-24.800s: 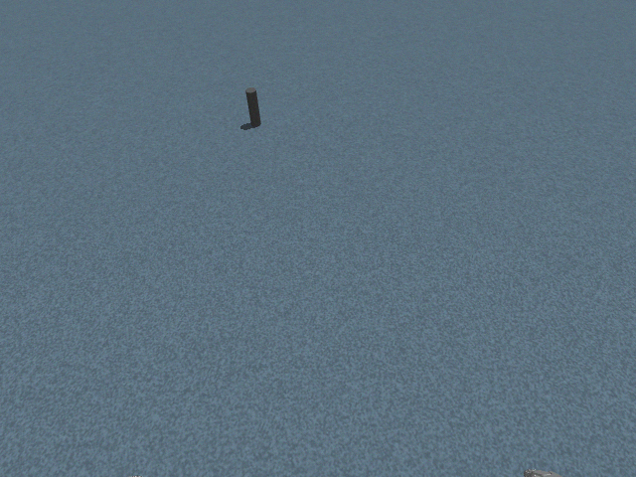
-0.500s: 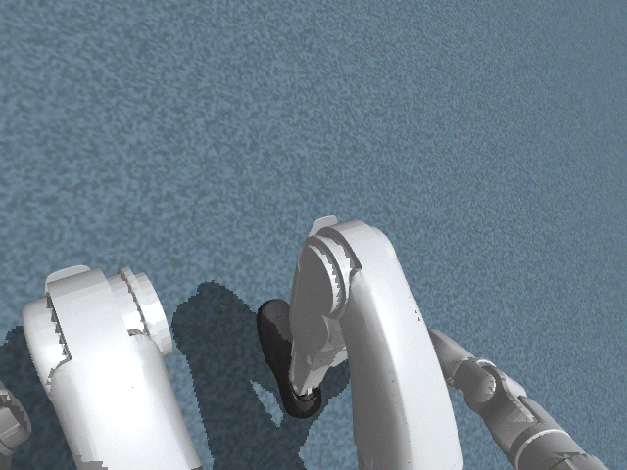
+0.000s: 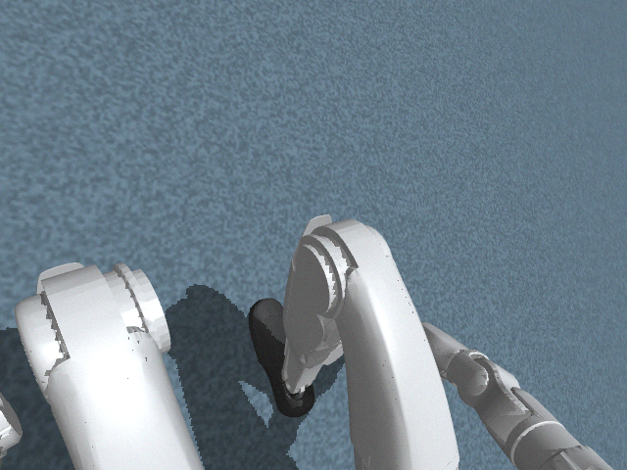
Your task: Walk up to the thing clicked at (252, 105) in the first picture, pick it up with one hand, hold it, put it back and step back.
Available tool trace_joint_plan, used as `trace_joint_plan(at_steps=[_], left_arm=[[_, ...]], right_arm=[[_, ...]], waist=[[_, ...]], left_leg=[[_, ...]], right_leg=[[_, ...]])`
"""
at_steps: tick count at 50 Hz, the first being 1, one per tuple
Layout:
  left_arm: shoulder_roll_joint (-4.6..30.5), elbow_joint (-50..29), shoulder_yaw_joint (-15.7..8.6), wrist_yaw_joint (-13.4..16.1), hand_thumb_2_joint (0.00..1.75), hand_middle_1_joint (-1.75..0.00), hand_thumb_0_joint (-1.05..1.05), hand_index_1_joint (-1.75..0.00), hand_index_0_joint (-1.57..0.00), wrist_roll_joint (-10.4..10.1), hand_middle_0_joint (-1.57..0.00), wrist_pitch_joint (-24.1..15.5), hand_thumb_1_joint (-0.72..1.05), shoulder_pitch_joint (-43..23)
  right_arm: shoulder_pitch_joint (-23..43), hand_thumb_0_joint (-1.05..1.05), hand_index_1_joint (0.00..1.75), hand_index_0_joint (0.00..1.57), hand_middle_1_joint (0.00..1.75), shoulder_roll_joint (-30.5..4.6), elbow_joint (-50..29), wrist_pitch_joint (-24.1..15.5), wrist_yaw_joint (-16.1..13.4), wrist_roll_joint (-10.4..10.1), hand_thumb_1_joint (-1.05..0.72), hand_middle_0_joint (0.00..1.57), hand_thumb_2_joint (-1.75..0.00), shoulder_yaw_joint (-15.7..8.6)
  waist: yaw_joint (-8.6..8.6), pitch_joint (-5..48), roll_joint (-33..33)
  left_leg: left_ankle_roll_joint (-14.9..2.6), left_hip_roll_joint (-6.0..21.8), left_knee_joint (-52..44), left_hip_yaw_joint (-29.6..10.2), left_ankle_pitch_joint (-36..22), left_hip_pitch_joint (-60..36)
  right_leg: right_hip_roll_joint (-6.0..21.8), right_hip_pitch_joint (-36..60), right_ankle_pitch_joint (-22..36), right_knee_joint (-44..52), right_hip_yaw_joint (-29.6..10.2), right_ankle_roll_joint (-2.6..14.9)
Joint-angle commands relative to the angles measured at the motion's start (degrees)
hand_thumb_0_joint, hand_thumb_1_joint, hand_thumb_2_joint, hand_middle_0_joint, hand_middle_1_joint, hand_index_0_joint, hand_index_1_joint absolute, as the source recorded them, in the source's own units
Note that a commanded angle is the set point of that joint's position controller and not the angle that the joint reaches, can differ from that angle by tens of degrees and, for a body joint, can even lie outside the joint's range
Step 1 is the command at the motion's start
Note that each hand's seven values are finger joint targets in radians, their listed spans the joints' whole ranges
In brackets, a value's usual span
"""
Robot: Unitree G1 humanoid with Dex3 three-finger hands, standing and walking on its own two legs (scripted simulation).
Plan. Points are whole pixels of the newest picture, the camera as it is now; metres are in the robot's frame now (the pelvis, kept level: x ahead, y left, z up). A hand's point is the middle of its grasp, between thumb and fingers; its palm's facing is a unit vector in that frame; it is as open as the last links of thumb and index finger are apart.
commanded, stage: open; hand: left
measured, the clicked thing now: out of the picture +0.41 +0.32 -0.18
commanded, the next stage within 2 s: withdraw in 0.40 s
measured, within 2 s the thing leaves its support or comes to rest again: neither
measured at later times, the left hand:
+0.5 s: hand out of the picture +0.42 +0.31 -0.16, palm faces +0.46 -0.89 +0.01, open 15.2 cm
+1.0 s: hand out of the picture +0.38 +0.38 -0.05, palm faces +0.45 -0.89 -0.03, open 17.5 cm
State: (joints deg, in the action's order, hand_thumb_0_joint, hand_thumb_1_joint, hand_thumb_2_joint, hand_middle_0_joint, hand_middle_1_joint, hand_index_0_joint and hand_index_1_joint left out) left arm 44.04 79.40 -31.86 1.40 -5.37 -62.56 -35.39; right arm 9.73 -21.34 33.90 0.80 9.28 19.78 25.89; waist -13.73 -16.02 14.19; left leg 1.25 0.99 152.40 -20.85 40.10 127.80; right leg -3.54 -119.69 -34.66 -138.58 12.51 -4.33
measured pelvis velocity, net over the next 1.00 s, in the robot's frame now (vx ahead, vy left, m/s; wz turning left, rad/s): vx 0.00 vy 0.00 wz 0.04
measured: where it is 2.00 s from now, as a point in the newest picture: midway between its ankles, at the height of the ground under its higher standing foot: (215, 418)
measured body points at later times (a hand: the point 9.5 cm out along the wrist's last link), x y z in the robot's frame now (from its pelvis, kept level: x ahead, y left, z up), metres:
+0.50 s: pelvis +0.00 +0.00 +0.00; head +0.22 +0.19 +0.34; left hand +0.38 +0.35 -0.16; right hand +0.18 -0.24 -0.04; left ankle +0.08 +0.13 -0.25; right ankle +0.14 -0.12 -0.25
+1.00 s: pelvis +0.00 +0.00 +0.03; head +0.19 +0.17 +0.40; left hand +0.35 +0.42 -0.05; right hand +0.20 -0.24 -0.03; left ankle +0.08 +0.13 -0.25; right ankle +0.14 -0.12 -0.25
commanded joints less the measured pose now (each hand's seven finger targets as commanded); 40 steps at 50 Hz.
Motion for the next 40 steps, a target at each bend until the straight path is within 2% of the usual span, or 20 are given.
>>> trace_joint_plan(at_steps=[1, 5, 8, 10, 13, 16, 19, 20, 22, 23, 24, 27, 28, 29, 30, 31, 33, 35, 38, 40], left_arm=[[9.99, -7.95, 0.36, 0.05, 0.68, -0.91, 0.00, -0.89, -1.03, 0.38, -1.01, -4.57, 0.08, -11.60], [9.45, -7.20, 0.50, 0.43, 0.49, -0.64, 0.00, -0.64, -0.74, 0.41, -0.74, -4.29, -0.20, -11.04], [8.13, -6.76, 1.83, 0.47, 0.38, -0.53, 0.00, -0.53, -0.65, 0.66, -0.65, -4.32, -0.31, -10.48], [10.92, -9.08, 0.19, 0.94, 0.30, -0.46, 0.00, -0.47, -0.60, 0.81, -0.61, -4.60, -0.39, -12.23], [10.02, -8.10, 0.35, 1.08, 0.26, -0.39, 0.00, -0.41, -0.51, 0.68, -0.53, -4.52, -0.48, -11.69], [9.66, -8.13, 1.29, 0.96, 0.22, -0.33, 0.00, -0.34, -0.44, 0.90, -0.45, -4.37, -0.50, -12.13], [10.13, -7.67, 0.81, 1.01, 0.16, -0.25, 0.00, -0.26, -0.36, 0.92, -0.37, -4.20, -0.55, -10.88], [9.03, -7.93, 1.74, 0.80, 0.13, -0.22, 0.00, -0.23, -0.32, 0.79, -0.33, -4.38, -0.58, -11.87], [9.77, -8.31, 0.90, 0.94, 0.11, -0.17, 0.00, -0.19, -0.28, 0.74, -0.29, -4.41, -0.60, -11.41], [7.54, -7.39, 2.03, 0.82, 0.09, -0.14, 0.00, -0.15, -0.23, 0.41, -0.25, -4.39, -0.60, -10.61], [10.45, -8.80, 0.14, 1.04, 0.06, -0.11, 0.00, -0.12, -0.20, 0.59, -0.22, -4.39, -0.61, -10.83], [8.97, -7.34, 1.45, 0.65, 0.09, -0.08, 0.00, -0.10, -0.10, 0.51, -0.11, -4.44, -0.61, -10.72], [11.92, -10.12, -0.36, 0.59, 0.09, -0.08, 0.00, -0.09, -0.09, 0.34, -0.10, -4.71, -0.60, -11.90], [9.67, -7.89, 0.69, -0.01, 0.10, -0.08, 0.00, -0.09, -0.08, 0.14, -0.09, -4.39, -0.60, -9.34], [12.26, -10.78, -0.47, -0.27, 0.10, -0.07, 0.00, -0.08, -0.07, 0.21, -0.09, -4.53, -0.58, -11.34], [14.77, -14.08, -2.15, -0.43, 0.10, -0.07, 0.00, -0.08, -0.07, 0.21, -0.08, -4.63, -0.57, -11.95], [14.94, -15.14, -2.80, -1.24, 0.09, -0.05, 0.00, -0.06, -0.05, 0.15, -0.07, -3.44, -0.54, -10.22], [19.10, -23.16, -6.01, -1.59, 0.09, -0.05, 0.00, -0.07, -0.05, 0.20, -0.06, -2.50, -0.53, -11.64], [14.37, -25.01, -3.78, -3.87, 0.08, -0.04, 0.00, -0.06, -0.05, -0.69, -0.07, 1.79, -0.51, -7.09], [12.93, -28.67, -2.35, -5.75, 0.07, -0.04, 0.00, -0.06, -0.06, -1.20, -0.07, 5.11, -0.54, -6.95]], right_arm=[[-2.29, 0.00, 0.30, 0.20, 0.30, -19.83, -1.27, 0.57, -1.13, 0.15, -0.90, 0.20, -0.89, -6.63], [-2.26, 0.00, 0.30, 0.20, 0.30, -19.75, -1.52, 0.62, -1.02, 0.15, -0.91, 0.20, -0.90, -6.53], [-2.05, 0.00, 0.30, 0.20, 0.30, -19.54, -1.44, 0.73, -0.90, 0.17, -0.91, 0.20, -0.90, -6.28], [-2.12, 0.00, 0.30, 0.20, 0.30, -20.02, -1.57, 0.79, -0.97, 0.26, -0.91, 0.20, -0.90, -6.43], [-2.03, 0.00, 0.30, 0.20, 0.30, -19.75, -1.84, 0.79, -0.84, 0.43, -0.91, 0.20, -0.90, -6.26], [-1.52, 0.00, 0.30, 0.20, 0.30, -19.78, -1.84, 0.61, -0.85, 0.25, -0.91, 0.20, -0.90, -6.41], [-1.68, 0.00, 0.30, 0.20, 0.30, -19.78, -2.09, 0.61, -0.73, 0.22, -0.91, 0.20, -0.90, -6.47], [-1.25, 0.00, 0.30, 0.20, 0.30, -19.76, -2.11, 0.62, -0.76, 0.24, -0.91, 0.20, -0.90, -6.39], [-2.00, 0.00, 0.30, 0.20, 0.30, -19.78, -1.90, 0.67, -0.71, 0.36, -0.91, 0.20, -0.90, -6.22], [-2.36, 0.00, 0.30, 0.20, 0.30, -19.42, -0.87, 0.73, -0.66, 0.29, -0.91, 0.20, -0.90, -6.22], [-2.21, 0.00, 0.30, 0.20, 0.30, -19.90, -1.92, 0.57, -0.76, 0.29, -0.91, 0.20, -0.90, -6.39], [-2.15, 0.00, 0.30, 0.20, 0.30, -19.58, -1.70, 0.79, -0.80, 0.29, -0.91, 0.20, -0.90, -6.06], [-2.11, 0.00, 0.30, 0.20, 0.30, -19.73, -2.13, 0.79, -0.96, 0.23, -0.91, 0.20, -0.90, -6.02], [-2.75, 0.00, 0.30, 0.20, 0.30, -19.07, -0.53, 0.99, -1.06, 0.19, -0.91, 0.20, -0.90, -5.87], [-2.69, 0.00, 0.30, 0.20, 0.30, -19.44, -1.00, 1.11, -1.18, 0.13, -0.91, 0.20, -0.90, -6.09], [-3.01, 0.00, 0.30, 0.20, 0.30, -19.49, -0.83, 1.12, -1.29, 0.16, -0.91, 0.20, -0.90, -6.14], [-3.25, 0.00, 0.30, 0.20, 0.30, -19.43, -0.72, 1.50, -1.54, -0.28, -0.91, 0.20, -0.90, -6.94], [-3.55, 0.00, 0.30, 0.20, 0.30, -19.99, -2.25, 1.55, -1.81, -0.64, -0.91, 0.20, -0.91, -8.39], [-5.46, 0.00, 0.30, 0.20, 0.30, -19.00, -2.52, 1.91, -1.91, -2.18, -0.92, 0.20, -0.90, -10.10], [-6.46, 0.00, 0.30, 0.20, 0.30, -18.44, -2.93, 1.90, -2.40, -3.66, -0.92, 0.20, -0.91, -11.83]], waist=[[-5.04, 32.22, -29.59], [-5.15, 32.47, -29.27], [-5.11, 31.47, -30.11], [-4.99, 32.33, -30.53], [-5.10, 32.45, -29.75], [-5.40, 30.90, -29.63], [-4.83, 31.55, -29.11], [-5.39, 30.55, -29.05], [-5.06, 32.06, -30.09], [-5.10, 31.67, -29.38], [-4.69, 32.86, -29.88], [-5.26, 31.89, -29.46], [-4.68, 33.05, -29.71], [-4.14, 32.55, -29.04], [-4.28, 33.03, -30.35], [-3.21, 34.48, -32.78], [-2.33, 35.32, -33.63], [-0.62, 40.55, -38.31], [0.34, 42.59, -39.48], [1.08, 43.15, -39.69]], left_leg=[[0.33, 2.99, -19.29, 6.01, -5.01, -21.27], [0.45, 3.10, -19.33, 5.83, -5.94, -21.75], [0.72, 3.20, -20.05, 5.34, -5.53, -22.37], [0.63, 3.31, -19.75, 5.34, -6.01, -22.61], [0.44, 3.23, -19.50, 5.68, -5.19, -22.22], [0.42, 3.27, -20.00, 5.50, -3.91, -21.55], [0.28, 3.22, -19.64, 5.71, -3.36, -21.16], [0.31, 3.29, -19.84, 5.45, -2.82, -20.96], [0.55, 3.26, -19.90, 5.28, -4.48, -21.95], [0.59, 3.27, -19.93, 5.11, -4.80, -22.29], [0.54, 3.32, -19.67, 5.25, -6.13, -22.98], [0.44, 3.20, -19.56, 5.46, -5.87, -22.02], [0.25, 3.24, -19.17, 5.69, -6.06, -21.90], [0.31, 3.30, -19.20, 5.91, -5.92, -21.86], [0.34, 3.27, -19.51, 5.85, -5.75, -21.99], [0.54, 3.37, -19.86, 6.16, -7.12, -23.35], [0.71, 3.51, -20.78, 6.29, -6.57, -24.49], [1.19, 3.57, -21.77, 6.66, -9.58, -28.57], [1.34, 3.18, -23.49, 7.53, -10.26, -28.08], [1.11, 3.05, -24.74, 8.16, -9.01, -27.60]], right_leg=[[-1.88, 15.42, 8.13, 9.31, 7.17, 4.55], [-1.94, 15.32, 8.67, 9.30, 7.34, 4.56], [-1.90, 14.95, 8.34, 9.19, 7.56, 4.50], [-1.87, 15.06, 8.76, 8.99, 7.35, 4.55], [-2.01, 15.44, 8.23, 9.55, 7.41, 4.54], [-1.99, 14.08, 7.17, 9.70, 7.53, 4.59], [-2.10, 14.54, 6.76, 9.96, 7.40, 4.54], [-1.98, 14.06, 6.39, 9.88, 7.53, 4.44], [-2.09, 15.08, 7.59, 9.58, 7.64, 4.54], [-2.02, 14.86, 7.83, 9.62, 7.61, 4.43], [-2.18, 15.49, 8.93, 9.41, 7.50, 4.54], [-2.18, 15.79, 8.70, 9.74, 7.58, 4.48], [-2.25, 16.57, 8.90, 9.90, 7.30, 4.52], [-2.25, 16.60, 8.45, 10.19, 6.96, 4.46], [-2.25, 16.40, 8.36, 10.13, 7.11, 4.55], [-2.07, 17.35, 9.41, 9.76, 6.67, 4.68], [-1.85, 16.38, 8.51, 9.86, 6.29, 4.80], [-1.55, 17.01, 10.66, 9.17, 5.58, 5.19], [-1.33, 16.52, 11.01, 9.47, 4.81, 5.58], [-1.05, 14.20, 9.89, 10.22, 4.07, 5.81]])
